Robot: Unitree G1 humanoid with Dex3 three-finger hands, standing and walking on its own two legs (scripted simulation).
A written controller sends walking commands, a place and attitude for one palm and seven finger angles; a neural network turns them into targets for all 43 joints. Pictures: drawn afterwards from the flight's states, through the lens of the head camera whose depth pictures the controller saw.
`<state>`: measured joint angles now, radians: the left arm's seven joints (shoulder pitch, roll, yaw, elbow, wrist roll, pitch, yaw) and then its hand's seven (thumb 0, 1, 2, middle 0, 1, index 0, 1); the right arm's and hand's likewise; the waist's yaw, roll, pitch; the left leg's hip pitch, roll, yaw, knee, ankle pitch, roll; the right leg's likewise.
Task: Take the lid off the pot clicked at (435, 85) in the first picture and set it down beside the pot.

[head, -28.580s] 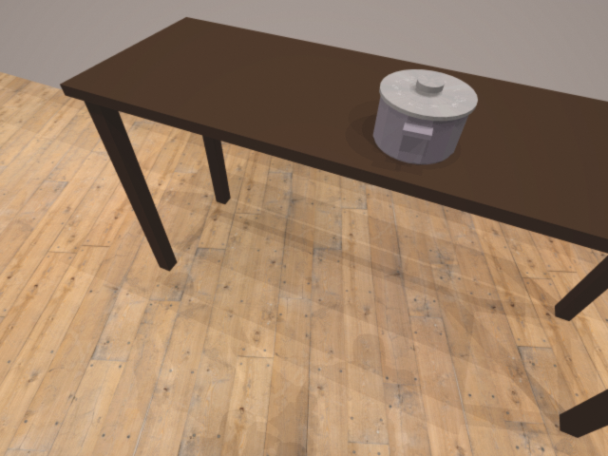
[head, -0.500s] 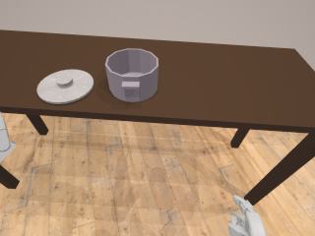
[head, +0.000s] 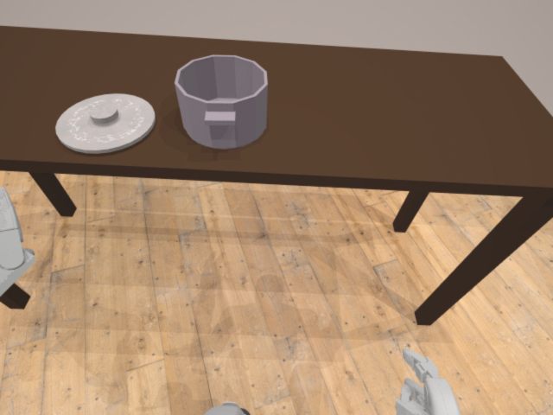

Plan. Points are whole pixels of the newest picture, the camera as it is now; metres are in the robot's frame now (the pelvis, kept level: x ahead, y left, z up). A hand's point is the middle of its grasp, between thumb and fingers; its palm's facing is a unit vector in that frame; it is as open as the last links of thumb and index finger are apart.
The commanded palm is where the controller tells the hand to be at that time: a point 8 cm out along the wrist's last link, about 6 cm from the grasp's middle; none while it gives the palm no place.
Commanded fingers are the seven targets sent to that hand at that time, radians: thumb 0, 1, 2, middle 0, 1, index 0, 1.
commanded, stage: step back with the hand held close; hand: left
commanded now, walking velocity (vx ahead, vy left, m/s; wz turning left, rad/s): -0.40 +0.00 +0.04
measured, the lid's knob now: (104, 113) +0.61 +0.39 +0.06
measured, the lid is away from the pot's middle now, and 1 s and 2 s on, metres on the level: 0.24 0.24 0.24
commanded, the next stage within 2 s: stop stepping back and stand still in 0.30 s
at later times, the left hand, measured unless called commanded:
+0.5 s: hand out of the picture +0.08 +0.21 +0.24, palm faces +0.42 -0.77 -0.47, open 7.4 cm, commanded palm +0.02 +0.27 +0.25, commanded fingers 0.00 0.90 0.90 -0.20 -0.30 -0.20 -0.30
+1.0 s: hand out of the picture +0.02 +0.25 +0.24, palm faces +0.53 -0.76 -0.37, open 7.4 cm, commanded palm -0.05 +0.30 +0.25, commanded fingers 0.00 0.90 0.90 -0.20 -0.30 -0.20 -0.30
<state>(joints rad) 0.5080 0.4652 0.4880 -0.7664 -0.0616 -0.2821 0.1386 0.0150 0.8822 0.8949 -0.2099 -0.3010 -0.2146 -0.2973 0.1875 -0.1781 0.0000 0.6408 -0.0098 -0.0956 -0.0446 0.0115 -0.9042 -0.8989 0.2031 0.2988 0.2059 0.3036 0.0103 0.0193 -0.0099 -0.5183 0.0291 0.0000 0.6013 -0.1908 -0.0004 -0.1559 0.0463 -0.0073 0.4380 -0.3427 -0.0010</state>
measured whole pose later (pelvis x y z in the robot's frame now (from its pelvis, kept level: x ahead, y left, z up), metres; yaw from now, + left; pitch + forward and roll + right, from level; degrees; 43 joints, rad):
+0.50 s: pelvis -0.11 -0.02 +0.01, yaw +1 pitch +1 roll +2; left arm 0.53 0.44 0.45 -0.70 -0.05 -0.19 0.10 0.01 0.88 0.89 -0.22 -0.30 -0.22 -0.30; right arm 0.23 -0.22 -0.03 0.66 0.01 -0.05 -0.05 0.01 -0.91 -0.90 0.20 0.30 0.20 0.30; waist 0.02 -0.04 -0.05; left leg -0.50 -0.02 -0.01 0.99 -0.44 -0.01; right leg -0.31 -0.03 -0.03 0.50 -0.21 -0.03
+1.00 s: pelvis -0.16 +0.01 +0.00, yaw +5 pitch -2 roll -1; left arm 0.44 0.39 0.44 -0.63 -0.03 -0.23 0.14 0.01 0.88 0.89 -0.21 -0.30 -0.21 -0.30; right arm 0.25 -0.20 0.01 0.68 0.01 -0.08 -0.04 0.01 -0.90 -0.90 0.20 0.30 0.21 0.30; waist -0.01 0.01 -0.03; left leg -0.29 0.03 -0.03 0.81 -0.46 0.03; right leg -0.27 0.02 -0.07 0.54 -0.24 -0.03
